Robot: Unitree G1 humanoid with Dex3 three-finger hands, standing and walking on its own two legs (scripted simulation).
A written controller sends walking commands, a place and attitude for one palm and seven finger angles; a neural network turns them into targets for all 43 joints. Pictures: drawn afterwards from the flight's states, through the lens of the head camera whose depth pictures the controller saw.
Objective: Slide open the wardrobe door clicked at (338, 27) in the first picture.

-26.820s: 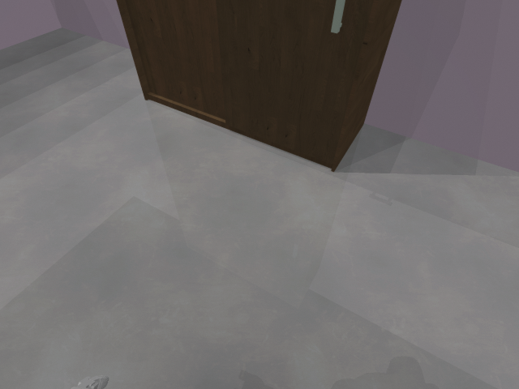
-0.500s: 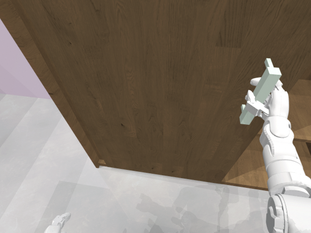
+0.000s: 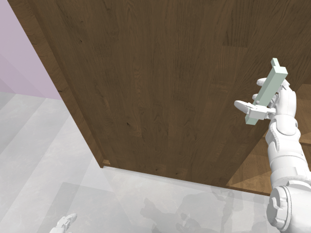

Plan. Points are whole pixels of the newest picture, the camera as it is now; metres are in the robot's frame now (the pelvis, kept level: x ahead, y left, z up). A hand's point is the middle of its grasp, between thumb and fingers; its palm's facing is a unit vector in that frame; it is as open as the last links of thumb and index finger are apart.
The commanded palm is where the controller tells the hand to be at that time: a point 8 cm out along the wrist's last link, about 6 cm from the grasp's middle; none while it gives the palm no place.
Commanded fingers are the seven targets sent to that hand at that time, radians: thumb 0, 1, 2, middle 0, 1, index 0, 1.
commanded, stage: loosen the grip on the handle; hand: right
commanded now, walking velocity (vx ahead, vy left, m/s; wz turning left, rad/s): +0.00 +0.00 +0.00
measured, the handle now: (261, 93) +0.50 -0.23 +0.10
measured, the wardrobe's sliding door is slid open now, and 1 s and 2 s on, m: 0.63 0.63 0.63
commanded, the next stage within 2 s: slip the hand off the handle in 0.28 s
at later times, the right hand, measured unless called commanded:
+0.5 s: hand (262, 103) +0.46 -0.23 +0.11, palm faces +0.24 +0.96 -0.12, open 14.2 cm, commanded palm +0.42 -0.28 +0.11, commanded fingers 0.00 0.55 -0.20 0.25 1.15 0.25 1.15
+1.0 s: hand (291, 107) +0.44 -0.29 +0.11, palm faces +0.28 +0.95 -0.12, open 14.7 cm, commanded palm +0.40 -0.33 +0.11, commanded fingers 0.00 0.55 -0.20 0.25 1.15 0.25 1.15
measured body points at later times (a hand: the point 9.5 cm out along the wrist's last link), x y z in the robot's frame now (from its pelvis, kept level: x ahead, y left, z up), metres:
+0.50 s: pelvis +0.02 -0.01 +0.00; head +0.05 -0.02 +0.45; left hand +0.09 +0.25 -0.11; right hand +0.44 -0.28 +0.11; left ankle +0.00 +0.10 -0.73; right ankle +0.05 -0.11 -0.73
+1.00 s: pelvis +0.02 -0.02 +0.00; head +0.06 -0.03 +0.44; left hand +0.09 +0.26 -0.11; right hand +0.42 -0.34 +0.12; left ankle +0.00 +0.10 -0.73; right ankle +0.05 -0.11 -0.73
